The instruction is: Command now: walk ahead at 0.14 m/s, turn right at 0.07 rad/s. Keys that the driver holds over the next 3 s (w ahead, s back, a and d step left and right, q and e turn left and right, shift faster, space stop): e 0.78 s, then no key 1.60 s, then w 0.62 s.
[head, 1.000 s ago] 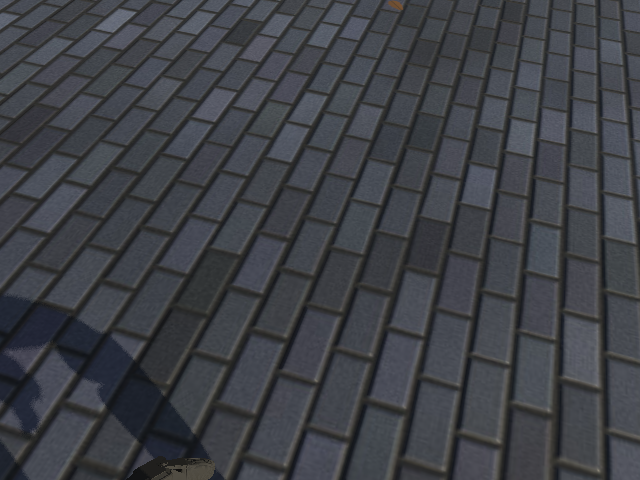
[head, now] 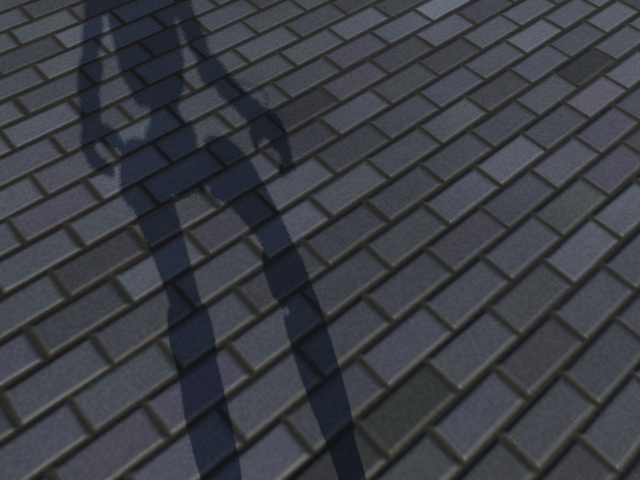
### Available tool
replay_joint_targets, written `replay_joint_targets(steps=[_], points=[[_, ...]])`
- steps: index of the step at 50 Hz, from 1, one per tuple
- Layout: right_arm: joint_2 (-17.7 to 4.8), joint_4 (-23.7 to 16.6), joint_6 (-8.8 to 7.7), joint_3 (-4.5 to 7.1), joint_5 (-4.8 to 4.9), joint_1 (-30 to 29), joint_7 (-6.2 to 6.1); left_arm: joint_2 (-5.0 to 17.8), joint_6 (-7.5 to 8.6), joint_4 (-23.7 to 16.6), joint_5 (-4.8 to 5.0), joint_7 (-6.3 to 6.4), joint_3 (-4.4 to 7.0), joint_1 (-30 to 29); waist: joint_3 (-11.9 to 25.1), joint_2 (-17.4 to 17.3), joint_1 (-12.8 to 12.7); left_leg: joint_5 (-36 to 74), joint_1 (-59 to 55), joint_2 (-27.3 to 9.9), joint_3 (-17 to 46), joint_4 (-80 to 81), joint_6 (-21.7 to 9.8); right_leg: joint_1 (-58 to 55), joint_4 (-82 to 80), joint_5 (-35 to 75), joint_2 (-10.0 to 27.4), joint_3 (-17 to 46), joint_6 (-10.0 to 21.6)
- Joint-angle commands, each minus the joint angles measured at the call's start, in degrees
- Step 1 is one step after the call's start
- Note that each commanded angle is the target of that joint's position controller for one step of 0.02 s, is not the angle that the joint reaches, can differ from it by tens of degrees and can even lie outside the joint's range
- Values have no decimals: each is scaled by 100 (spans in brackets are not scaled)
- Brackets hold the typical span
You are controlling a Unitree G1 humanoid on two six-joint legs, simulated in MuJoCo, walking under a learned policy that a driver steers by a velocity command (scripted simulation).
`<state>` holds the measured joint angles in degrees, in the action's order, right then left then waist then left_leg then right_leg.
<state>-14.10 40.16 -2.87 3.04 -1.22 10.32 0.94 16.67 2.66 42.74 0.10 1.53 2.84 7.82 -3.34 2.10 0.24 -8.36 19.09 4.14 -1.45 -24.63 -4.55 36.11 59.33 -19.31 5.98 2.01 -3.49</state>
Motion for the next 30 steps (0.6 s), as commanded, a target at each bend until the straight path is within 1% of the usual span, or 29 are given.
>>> replay_joint_targets(steps=[1, 3, 4, 6, 8, 10, 11, 12, 13, 14, 15, 16, 17, 18, 19, 20, 21, 22, 23, 26, 28, 30], points=[[-682, -251, -131, 172, -47, -351, -90, 169, -66, 7, 1, 8, 31, 723, 1187, -688, -252, 3662, -218, -1491, 328, 699, -947, -1226, -894, 977, 68, 52, 6], [-748, -140, -97, 191, -69, -312, -129, 293, -94, -58, 43, -22, 73, 469, 1080, -739, -115, 3136, -392, -1572, 285, 798, -919, -1207, -1243, 1259, 3, 28, 23], [-814, -88, -59, 217, -57, -273, -149, 376, -120, -133, 55, -34, 105, 314, 979, -753, -44, 2862, -539, -1652, 330, 812, -919, -1060, -1311, 1148, -33, 1, 37], [-888, -6, 40, 256, -4, -185, -195, 445, -181, -288, 48, -63, 153, 83, 808, -752, 58, 2431, -852, -1854, 463, 723, -933, -754, -1411, 715, -59, -19, 88], [-911, 42, 142, 285, 58, -120, -252, 424, -243, -409, 32, -114, 179, -28, 709, -766, 113, 2195, -1143, -2049, 601, 526, -928, -534, -1488, 230, -109, -89, 165], [-928, 45, 224, 306, 118, -134, -311, 347, -272, -483, 38, -180, 188, -26, 662, -800, 108, 2285, -1363, -2153, 662, 264, -856, -524, -1782, 9, -208, -237, 274], [-937, 36, 257, 314, 161, -181, -340, 292, -267, -481, 48, -216, 191, 63, 687, -797, 43, 2387, -1422, -2129, 607, 64, -759, -705, -2145, 151, -296, -357, 352], [-942, 36, 283, 319, 216, -224, -368, 257, -251, -444, 54, -247, 200, 227, 736, -777, -67, 2430, -1386, -2022, 469, -217, -595, -1083, -2718, 612, -429, -503, 455], [-897, 99, 284, 322, 240, -43, -383, 390, -230, -425, 28, -247, 256, 390, 817, -611, -124, 2179, -1234, -1758, 246, -648, -295, -1615, -3307, 1572, -474, -356, 617], [-742, -4, 233, 299, 121, -36, -382, 888, -217, -441, -24, -182, 405, 624, 1067, 237, -74, 1374, -541, -1196, -290, -1807, 165, -2463, -3455, 3606, 166, 681, 955], [-539, -271, 177, 226, -74, -255, -348, 1428, -224, -504, -77, -123, 534, 826, 1160, 1577, -92, -2018, 1360, -152, -540, -3315, 714, -3612, -3463, 5738, 1387, 2445, 2084], [-565, -302, 148, 213, -63, -535, -294, 1015, -187, -511, -117, -119, 411, 1137, 1745, 1133, -434, -3108, 1812, -143, 417, -4233, 745, -3992, -3538, 5628, 1592, 2716, 2515], [-684, -293, 160, 250, 83, -586, -256, 920, -144, -573, -110, -116, 395, 927, 1590, 693, -362, -2823, 2030, -282, 606, -4606, 726, -3936, -3487, 5292, 1323, 2292, 2302], [-645, -239, 191, 254, 116, -600, -283, 881, -141, -638, -37, -83, 407, 637, 1454, 310, -240, -2440, 2161, -365, 628, -4534, 727, -3787, -3461, 4883, 1030, 1963, 2006], [-700, -244, 231, 279, 81, -660, -321, 802, -180, -698, 57, -51, 381, 422, 1279, 125, -179, -2150, 2161, -442, 644, -4251, 766, -3522, -3540, 4533, 891, 1808, 1829], [-700, -278, 253, 297, 77, -702, -346, 772, -217, -743, 82, -3, 366, 311, 1234, 195, -82, -1930, 1928, -455, 631, -4042, 805, -3291, -3595, 4385, 741, 1692, 1728], [-614, -297, 267, 274, 97, -664, -348, 824, -268, -766, 64, 18, 383, 263, 1218, 340, -12, -1775, 1784, -372, 569, -3819, 858, -3158, -3631, 4324, 631, 1661, 1713], [-575, -269, 269, 264, 114, -610, -351, 854, -300, -787, 38, 39, 402, 271, 1245, 411, -4, -1675, 1674, -318, 542, -3587, 896, -3127, -3649, 4306, 569, 1624, 1703], [-562, -254, 265, 258, 127, -607, -358, 892, -318, -802, 26, 63, 422, 301, 1279, 438, -20, -1588, 1603, -281, 546, -3338, 926, -3138, -3649, 4255, 541, 1636, 1690], [-516, -239, 276, 240, 132, -664, -358, 960, -362, -864, 57, 109, 463, 269, 1286, 499, -56, -1326, 1248, -230, 608, -2656, 976, -2901, -3654, 3617, 424, 1727, 1620], [-526, -253, 271, 247, 136, -695, -334, 979, -401, -923, 52, 114, 483, 184, 1214, 591, -71, -1213, 974, -187, 627, -2312, 970, -2622, -3698, 3039, 351, 1886, 1583], [-559, -268, 241, 262, 152, -690, -299, 968, -438, -980, 45, 93, 488, 103, 1139, 691, -93, -1211, 750, -147, 647, -1964, 929, -2466, -3702, 2601, 294, 2104, 1558]])
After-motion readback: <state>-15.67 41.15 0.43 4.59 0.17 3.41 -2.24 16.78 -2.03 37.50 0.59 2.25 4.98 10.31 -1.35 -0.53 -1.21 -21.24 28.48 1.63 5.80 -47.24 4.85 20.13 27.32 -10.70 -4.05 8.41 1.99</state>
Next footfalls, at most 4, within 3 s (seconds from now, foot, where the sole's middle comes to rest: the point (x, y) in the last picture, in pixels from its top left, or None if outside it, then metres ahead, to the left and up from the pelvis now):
0.26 right None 0.12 -0.15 -0.78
0.72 left None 0.19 0.06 -0.78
1.10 right None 0.04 -0.15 -0.78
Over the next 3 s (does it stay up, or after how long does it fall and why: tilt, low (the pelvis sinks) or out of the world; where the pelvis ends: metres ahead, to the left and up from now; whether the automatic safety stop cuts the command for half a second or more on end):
stays up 0.25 -0.10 0.00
